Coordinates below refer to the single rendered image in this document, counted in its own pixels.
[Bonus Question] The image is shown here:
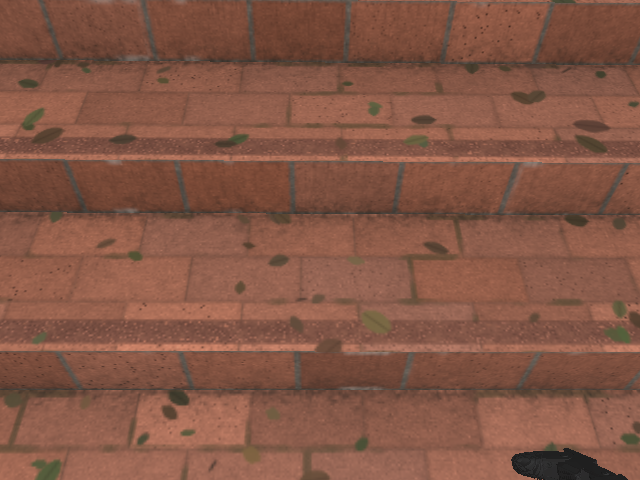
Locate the robot right hand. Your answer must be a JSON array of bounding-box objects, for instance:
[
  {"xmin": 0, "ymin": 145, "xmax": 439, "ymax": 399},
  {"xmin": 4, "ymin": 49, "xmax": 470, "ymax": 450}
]
[{"xmin": 511, "ymin": 448, "xmax": 628, "ymax": 480}]

